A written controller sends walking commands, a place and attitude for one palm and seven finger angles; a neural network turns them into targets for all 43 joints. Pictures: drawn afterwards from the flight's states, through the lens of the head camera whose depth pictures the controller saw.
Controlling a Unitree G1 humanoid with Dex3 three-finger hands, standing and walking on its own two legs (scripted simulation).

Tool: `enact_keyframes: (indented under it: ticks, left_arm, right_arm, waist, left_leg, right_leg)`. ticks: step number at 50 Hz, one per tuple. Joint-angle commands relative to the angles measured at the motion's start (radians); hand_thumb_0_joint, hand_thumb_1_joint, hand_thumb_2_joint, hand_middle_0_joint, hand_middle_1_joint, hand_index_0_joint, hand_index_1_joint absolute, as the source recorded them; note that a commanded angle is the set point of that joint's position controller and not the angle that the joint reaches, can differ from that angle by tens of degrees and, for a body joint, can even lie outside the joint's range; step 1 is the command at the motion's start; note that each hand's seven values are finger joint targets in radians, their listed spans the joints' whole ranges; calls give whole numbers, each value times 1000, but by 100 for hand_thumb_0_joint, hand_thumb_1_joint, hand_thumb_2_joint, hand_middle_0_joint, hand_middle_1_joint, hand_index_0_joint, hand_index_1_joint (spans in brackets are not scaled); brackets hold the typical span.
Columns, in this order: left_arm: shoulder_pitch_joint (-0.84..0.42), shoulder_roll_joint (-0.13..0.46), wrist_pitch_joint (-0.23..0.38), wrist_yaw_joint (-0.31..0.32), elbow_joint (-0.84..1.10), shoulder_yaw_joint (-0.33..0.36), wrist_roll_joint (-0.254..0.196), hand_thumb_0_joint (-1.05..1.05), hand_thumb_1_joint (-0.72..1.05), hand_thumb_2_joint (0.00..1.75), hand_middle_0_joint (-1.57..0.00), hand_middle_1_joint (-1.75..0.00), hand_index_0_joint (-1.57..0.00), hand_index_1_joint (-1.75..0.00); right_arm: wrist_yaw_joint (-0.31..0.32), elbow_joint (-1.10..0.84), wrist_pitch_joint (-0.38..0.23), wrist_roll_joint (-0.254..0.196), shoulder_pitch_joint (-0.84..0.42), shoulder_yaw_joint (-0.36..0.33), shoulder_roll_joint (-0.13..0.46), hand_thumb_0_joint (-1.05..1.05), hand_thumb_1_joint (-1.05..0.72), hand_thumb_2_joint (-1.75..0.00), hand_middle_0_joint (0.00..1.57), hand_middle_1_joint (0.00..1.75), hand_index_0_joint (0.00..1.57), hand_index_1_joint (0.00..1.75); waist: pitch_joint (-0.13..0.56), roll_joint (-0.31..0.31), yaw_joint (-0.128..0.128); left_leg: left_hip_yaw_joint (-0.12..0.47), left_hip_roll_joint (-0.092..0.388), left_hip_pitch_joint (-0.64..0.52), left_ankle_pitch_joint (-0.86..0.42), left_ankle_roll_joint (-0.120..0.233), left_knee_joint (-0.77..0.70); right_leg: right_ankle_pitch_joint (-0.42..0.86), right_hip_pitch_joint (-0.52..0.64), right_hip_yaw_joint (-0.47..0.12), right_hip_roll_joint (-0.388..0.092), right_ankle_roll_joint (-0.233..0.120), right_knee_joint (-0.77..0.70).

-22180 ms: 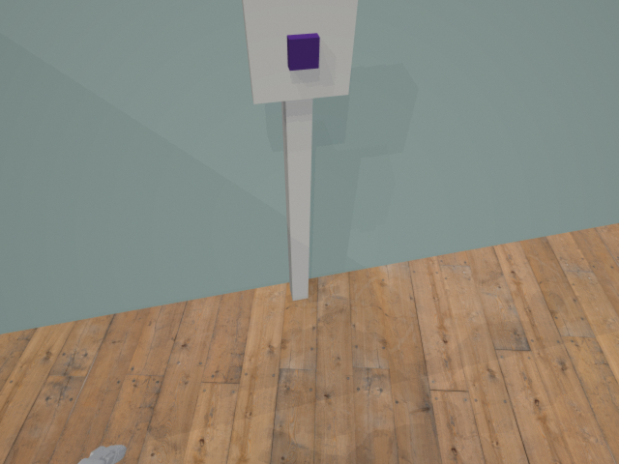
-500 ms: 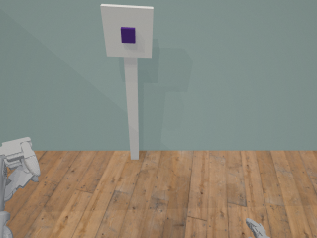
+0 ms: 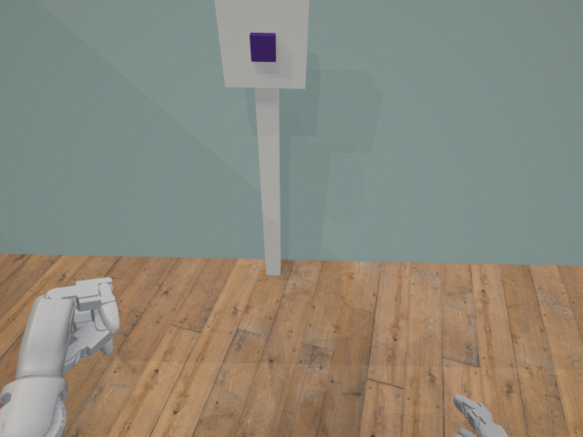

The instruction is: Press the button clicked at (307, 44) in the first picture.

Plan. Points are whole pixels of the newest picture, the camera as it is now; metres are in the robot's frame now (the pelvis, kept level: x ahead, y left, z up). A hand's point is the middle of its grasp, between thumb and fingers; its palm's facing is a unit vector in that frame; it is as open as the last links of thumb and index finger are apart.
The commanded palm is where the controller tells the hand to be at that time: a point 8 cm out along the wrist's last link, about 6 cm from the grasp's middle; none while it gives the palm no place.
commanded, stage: let the arm hang, fingers relaxed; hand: left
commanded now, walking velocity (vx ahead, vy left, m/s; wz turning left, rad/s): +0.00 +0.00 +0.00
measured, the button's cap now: (263, 46) +0.87 +0.08 +0.18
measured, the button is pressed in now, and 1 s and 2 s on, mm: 0 0 0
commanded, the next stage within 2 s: stand and wait in 1.02 s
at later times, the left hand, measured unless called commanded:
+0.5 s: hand out of the picture -0.03 +0.23 -0.16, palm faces +0.02 -0.95 -0.30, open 5.5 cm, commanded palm none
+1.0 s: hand out of the picture +0.11 +0.23 -0.14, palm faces -0.01 -0.94 -0.34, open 7.3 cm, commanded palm none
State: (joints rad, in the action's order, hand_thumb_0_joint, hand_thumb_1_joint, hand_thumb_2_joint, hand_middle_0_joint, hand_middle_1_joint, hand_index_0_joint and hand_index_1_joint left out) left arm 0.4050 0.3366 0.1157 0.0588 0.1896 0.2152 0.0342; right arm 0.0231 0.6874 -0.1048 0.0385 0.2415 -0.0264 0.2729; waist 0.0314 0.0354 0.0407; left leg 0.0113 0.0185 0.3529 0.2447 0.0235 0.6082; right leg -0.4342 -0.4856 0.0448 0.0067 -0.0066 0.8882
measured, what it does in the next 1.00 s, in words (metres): stands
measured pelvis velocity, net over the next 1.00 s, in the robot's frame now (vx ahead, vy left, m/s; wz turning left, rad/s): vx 0.02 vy -0.01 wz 0.00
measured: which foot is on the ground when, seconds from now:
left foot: down 0.00-1.00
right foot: down 0.00-1.00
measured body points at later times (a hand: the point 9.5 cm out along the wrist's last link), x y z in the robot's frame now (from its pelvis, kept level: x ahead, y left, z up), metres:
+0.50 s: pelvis -0.01 -0.01 +0.01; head +0.01 +0.00 +0.46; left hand -0.03 +0.28 -0.14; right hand -0.02 -0.26 -0.14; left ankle +0.04 +0.11 -0.73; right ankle +0.05 -0.15 -0.73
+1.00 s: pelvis +0.02 -0.01 +0.01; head +0.03 -0.02 +0.46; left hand +0.11 +0.28 -0.11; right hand +0.08 -0.30 -0.13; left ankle +0.04 +0.11 -0.73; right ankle +0.05 -0.15 -0.73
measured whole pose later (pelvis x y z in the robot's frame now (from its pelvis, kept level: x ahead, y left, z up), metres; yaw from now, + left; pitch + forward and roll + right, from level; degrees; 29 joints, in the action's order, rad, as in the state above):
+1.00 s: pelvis +0.02 -0.01 +0.01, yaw +0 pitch -2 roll +0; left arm 0.09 0.32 0.02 0.00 -1.10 0.03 0.02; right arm 0.00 1.09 -0.01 0.02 0.15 -0.03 0.32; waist -0.06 0.01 0.02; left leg 0.02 -0.01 0.19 0.18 0.00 0.40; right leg -0.18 -0.19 -0.04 -0.01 0.02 0.41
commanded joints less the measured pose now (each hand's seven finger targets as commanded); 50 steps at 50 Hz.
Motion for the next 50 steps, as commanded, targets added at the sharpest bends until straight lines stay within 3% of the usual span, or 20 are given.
enact_keyframes:
  ticks: [1, 4, 5, 6, 7, 8, 9, 11, 12, 13, 15, 16, 17, 20, 23, 28, 32, 37, 40, 50]
  left_arm:
    - [-78, -5, -115, -53, -349, -120, 3, 0, 90, 90, -112, -130, -112, -130]
    - [-68, 40, -115, -56, -556, -125, -2, 0, 90, 90, -101, -118, -101, -118]
    - [-60, 88, -113, -53, -617, -123, -1, 0, 90, 90, -97, -114, -97, -114]
    - [-79, 142, -111, -52, -662, -122, 3, 0, 90, 90, -93, -110, -93, -110]
    - [-123, 179, -114, -58, -703, -127, 1, 0, 90, 90, -90, -106, -90, -106]
    - [-175, 190, -125, -66, -740, -133, 0, 0, 90, 90, -86, -102, -86, -102]
    - [-206, 166, -127, -61, -781, -146, 0, 0, 90, 90, -82, -98, -82, -98]
    - [-242, 125, -131, -51, -862, -157, -4, 0, 90, 90, -75, -90, -75, -90]
    - [-239, 95, -130, -50, -898, -162, -8, 0, 90, 90, -71, -86, -71, -86]
    - [-218, 85, -127, -49, -931, -163, -12, 0, 90, 90, -68, -82, -68, -82]
    - [-158, 63, -128, -50, -991, -156, -19, 0, 90, 90, -60, -74, -60, -74]
    - [-132, 75, -128, -50, -1021, -153, -18, 0, 90, 90, -57, -70, -57, -70]
    - [-108, 77, -129, -51, -1059, -149, -14, 0, 90, 90, -53, -66, -53, -66]
    - [-109, 70, -117, -54, -1129, -152, -17, 0, 90, 90, -42, -54, -42, -54]
    - [-138, 92, -110, -50, -1167, -152, -19, 0, 90, 90, -31, -42, -31, -42]
    - [-183, 134, -110, -47, -1209, -145, -15, 0, 90, 90, -20, -30, -20, -30]
    - [-219, 144, -107, -47, -1229, -143, -15, 0, 90, 90, -20, -30, -20, -30]
    - [-251, 163, -99, -48, -1243, -141, -14, 0, 90, 90, -20, -30, -20, -30]
    - [-279, 173, -97, -48, -1243, -143, -13, 0, 90, 90, -20, -30, -20, -30]
    - [-341, 188, -81, -47, -1248, -151, -20, 0, 90, 90, -20, -30, -20, -30]
  right_arm:
    - [-15, -73, 29, 9, -30, -36, 156, 0, -90, -90, 20, 30, 20, 30]
    - [-18, -32, 63, -5, -66, -33, 176, 0, -90, -90, 20, 30, 20, 30]
    - [-19, -18, 71, -14, -63, -28, 134, 0, -90, -90, 20, 30, 20, 30]
    - [-24, -17, 81, -22, -56, -20, 95, 0, -90, -90, 20, 30, 20, 30]
    - [-26, -2, 95, -21, -23, -15, 75, 0, -90, -90, 20, 30, 20, 30]
    - [-32, 23, 109, -15, 6, -17, 76, 0, -90, -90, 20, 30, 20, 30]
    - [-34, 55, 120, -14, 27, -16, 72, 0, -90, -90, 20, 30, 20, 30]
    - [-26, 108, 129, -14, 67, -24, 78, 0, -90, -90, 20, 30, 20, 30]
    - [-23, 139, 124, -15, 86, -18, 66, 0, -90, -90, 20, 30, 20, 30]
    - [-21, 159, 118, -15, 94, -16, 69, 0, -90, -90, 20, 30, 20, 30]
    - [-16, 170, 103, -4, 37, -21, 111, 0, -90, -90, 20, 30, 20, 30]
    - [-14, 168, 103, -5, 0, -27, 147, 0, -90, -90, 20, 30, 20, 30]
    - [-13, 181, 105, -6, -15, -32, 147, 0, -90, -90, 20, 30, 20, 30]
    - [-5, 228, 103, -15, 5, -39, 151, 0, -90, -90, 20, 30, 20, 30]
    - [-7, 275, 105, -17, 35, -38, 129, 0, -90, -90, 20, 30, 20, 30]
    - [-10, 317, 111, -15, 44, -48, 145, 0, -90, -90, 20, 30, 20, 30]
    - [-10, 336, 106, -13, 19, -51, 165, 0, -90, -90, 20, 30, 20, 30]
    - [-14, 344, 91, -14, -43, -48, 188, 0, -90, -90, 20, 30, 20, 30]
    - [-17, 346, 89, -14, -66, -47, 206, 0, -90, -90, 20, 30, 20, 30]
    - [-15, 356, 76, -19, -119, -34, 232, 0, -90, -90, 20, 30, 20, 30]
  waist:
    - [63, -61, -9]
    - [64, -15, -72]
    - [55, -56, -79]
    - [9, -79, -60]
    - [-36, -65, -26]
    - [-67, -13, 4]
    - [-78, -67, 21]
    - [-88, -211, 26]
    - [-90, -172, 25]
    - [-73, -56, 20]
    - [-53, 204, -25]
    - [-45, 244, -50]
    - [-47, 214, -65]
    - [-35, 31, -66]
    - [-52, 8, -45]
    - [-109, -58, -31]
    - [-118, -67, -27]
    - [-96, -2, -39]
    - [-103, -13, -38]
    - [4, -22, -32]
  left_leg:
    - [227, 218, -64, -520, 143, -149]
    - [99, 121, 31, -237, 62, -132]
    - [71, 51, 84, -53, 25, -78]
    - [23, -12, 100, 132, -10, -21]
    - [-8, -25, 24, 211, -15, 26]
    - [-18, -25, -84, 196, -12, 39]
    - [-4, -26, -127, 203, -9, 54]
    - [4, -21, -159, 132, -3, 79]
    - [16, -15, -173, 95, -1, 34]
    - [48, 5, -177, 75, 3, -55]
    - [193, 101, -31, 227, 32, -281]
    - [252, 137, 45, 330, 47, -352]
    - [250, 136, 81, 391, 51, -386]
    - [174, 91, 17, 264, 34, -321]
    - [116, 56, -61, 181, 21, -272]
    - [108, 47, -84, 201, 20, -257]
    - [108, 52, -102, 160, 18, -260]
    - [126, 68, -94, 132, 16, -304]
    - [133, 73, -90, 136, 15, -323]
    - [98, 86, -204, -174, 1, -291]
  right_leg:
    - [-87, 14, -74, -4, 23, 53]
    - [128, 271, -44, 7, 19, -270]
    - [149, 332, -162, -47, -2, -394]
    - [80, 257, -336, -175, -59, -522]
    - [-115, 114, -415, -259, -105, -621]
    - [-300, -29, -387, -252, -117, -648]
    - [-369, -114, -332, -195, -93, -662]
    - [-271, -99, -263, -146, -74, -644]
    - [-195, -73, -250, -138, -74, -619]
    - [-124, -30, -225, -113, -65, -563]
    - [-1, 134, -134, -37, -31, -432]
    - [47, 227, -93, -16, -24, -394]
    - [66, 277, -78, -8, -23, -376]
    - [115, 293, -118, -31, -41, -455]
    - [40, 228, -168, -69, -55, -537]
    - [-85, 152, -181, -85, -55, -593]
    - [-58, 150, -191, -87, -58, -592]
    - [46, 220, -181, -91, -51, -564]
    - [59, 231, -180, -93, -46, -569]
    - [346, 331, -160, -113, -34, -550]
